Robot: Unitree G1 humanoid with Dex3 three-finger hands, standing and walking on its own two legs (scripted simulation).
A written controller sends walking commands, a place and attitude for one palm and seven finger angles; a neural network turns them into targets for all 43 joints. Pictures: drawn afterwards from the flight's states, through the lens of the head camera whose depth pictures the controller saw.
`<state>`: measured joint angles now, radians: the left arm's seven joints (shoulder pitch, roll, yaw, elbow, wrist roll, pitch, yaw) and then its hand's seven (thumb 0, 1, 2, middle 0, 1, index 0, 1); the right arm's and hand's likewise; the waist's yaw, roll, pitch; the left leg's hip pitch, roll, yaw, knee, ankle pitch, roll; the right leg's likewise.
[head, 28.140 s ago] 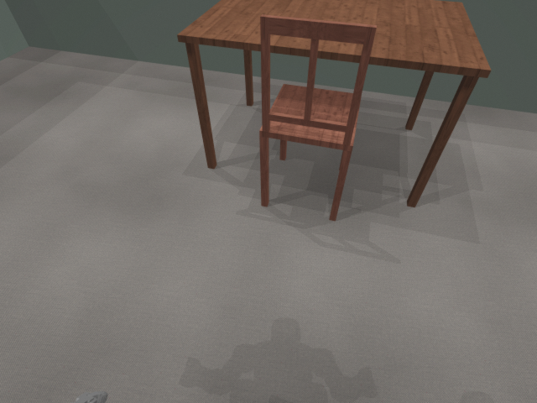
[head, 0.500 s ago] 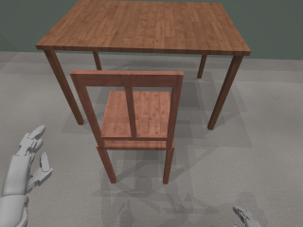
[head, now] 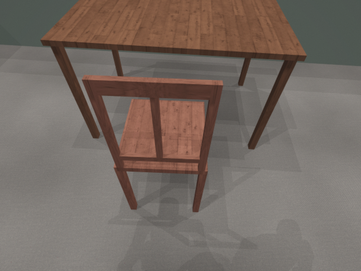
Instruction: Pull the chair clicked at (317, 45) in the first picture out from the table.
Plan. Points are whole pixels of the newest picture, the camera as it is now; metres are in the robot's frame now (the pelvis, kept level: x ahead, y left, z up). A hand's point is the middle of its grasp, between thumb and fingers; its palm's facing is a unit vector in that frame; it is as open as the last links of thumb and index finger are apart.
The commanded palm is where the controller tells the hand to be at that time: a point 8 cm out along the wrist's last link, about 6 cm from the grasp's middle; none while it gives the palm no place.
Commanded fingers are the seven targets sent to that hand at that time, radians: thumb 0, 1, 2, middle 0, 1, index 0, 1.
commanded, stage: let the arm hang, fingers relaxed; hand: left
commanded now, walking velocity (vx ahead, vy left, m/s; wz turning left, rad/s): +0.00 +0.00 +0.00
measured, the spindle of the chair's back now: (157, 130) +0.53 +0.11 -0.07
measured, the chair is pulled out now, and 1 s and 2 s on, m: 0.28 0.28 0.28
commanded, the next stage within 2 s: look to check the result in 0.52 s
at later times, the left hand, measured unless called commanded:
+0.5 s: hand out of the picture +0.00 +0.14 -0.18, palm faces +0.03 -0.99 -0.17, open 7.3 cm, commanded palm none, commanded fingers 0.00 0.90 0.90 -0.20 -0.30 -0.20 -0.30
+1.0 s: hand out of the picture +0.00 +0.14 -0.18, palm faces +0.04 -0.98 -0.17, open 7.4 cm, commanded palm none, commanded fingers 0.00 0.90 0.90 -0.20 -0.30 -0.20 -0.30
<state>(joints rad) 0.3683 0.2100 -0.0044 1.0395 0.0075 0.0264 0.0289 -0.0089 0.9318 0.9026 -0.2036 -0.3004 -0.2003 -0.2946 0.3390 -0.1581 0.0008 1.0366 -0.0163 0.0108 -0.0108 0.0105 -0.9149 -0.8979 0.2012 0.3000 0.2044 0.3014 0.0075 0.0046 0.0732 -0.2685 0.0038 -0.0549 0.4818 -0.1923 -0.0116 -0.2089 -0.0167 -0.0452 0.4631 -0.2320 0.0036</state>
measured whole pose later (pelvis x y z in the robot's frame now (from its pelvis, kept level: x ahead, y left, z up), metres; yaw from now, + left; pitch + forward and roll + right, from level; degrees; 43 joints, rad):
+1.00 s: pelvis +0.01 -0.02 +0.00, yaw +0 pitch -2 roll +0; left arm 0.31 0.13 -0.01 1.05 0.00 0.00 0.04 0.00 0.91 0.90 -0.20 -0.30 -0.20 -0.29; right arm 0.31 -0.12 0.00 1.08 -0.01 0.00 -0.03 0.01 -0.91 -0.90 0.20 0.30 0.20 0.30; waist 0.00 0.00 0.08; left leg -0.25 0.02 -0.06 0.47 -0.20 -0.03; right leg -0.20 0.00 -0.05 0.47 -0.25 -0.02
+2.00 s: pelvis +0.05 -0.03 +0.00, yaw -2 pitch -1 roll +0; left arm 0.33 0.11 0.01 1.06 0.00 0.00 0.04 0.00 0.91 0.90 -0.20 -0.30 -0.20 -0.29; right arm 0.34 -0.11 0.00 1.10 -0.02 -0.02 -0.04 0.01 -0.91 -0.90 0.20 0.30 0.20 0.30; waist -0.01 0.01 0.06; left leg -0.21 0.05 -0.04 0.53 -0.30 -0.04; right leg -0.17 0.03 -0.03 0.52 -0.34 -0.04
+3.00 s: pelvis +0.03 +0.01 +0.00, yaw -4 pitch -1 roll +0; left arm 0.31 0.16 -0.02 1.09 0.01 -0.01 0.03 0.00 0.91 0.90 -0.20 -0.30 -0.20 -0.29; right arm 0.27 -0.16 0.02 1.11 -0.01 -0.02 -0.01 0.01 -0.91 -0.90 0.20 0.30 0.20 0.30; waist 0.01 -0.01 0.04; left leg -0.21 -0.01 0.03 0.49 -0.26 0.02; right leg -0.19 -0.02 0.02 0.50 -0.29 0.02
